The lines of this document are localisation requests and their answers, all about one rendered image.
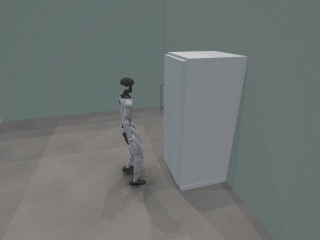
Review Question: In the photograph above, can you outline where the right robot hand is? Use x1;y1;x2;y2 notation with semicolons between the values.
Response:
128;143;139;157

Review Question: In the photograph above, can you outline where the left robot thigh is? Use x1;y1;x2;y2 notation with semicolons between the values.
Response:
130;125;141;143

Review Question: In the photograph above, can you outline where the robot right forearm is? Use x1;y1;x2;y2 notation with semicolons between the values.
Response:
123;121;134;144

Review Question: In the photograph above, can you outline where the fridge door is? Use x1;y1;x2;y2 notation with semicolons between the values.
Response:
163;54;187;185

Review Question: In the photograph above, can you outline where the robot right upper arm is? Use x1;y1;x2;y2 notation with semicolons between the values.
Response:
121;99;133;125

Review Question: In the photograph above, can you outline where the robot left shin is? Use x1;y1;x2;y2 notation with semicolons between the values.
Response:
126;151;137;168

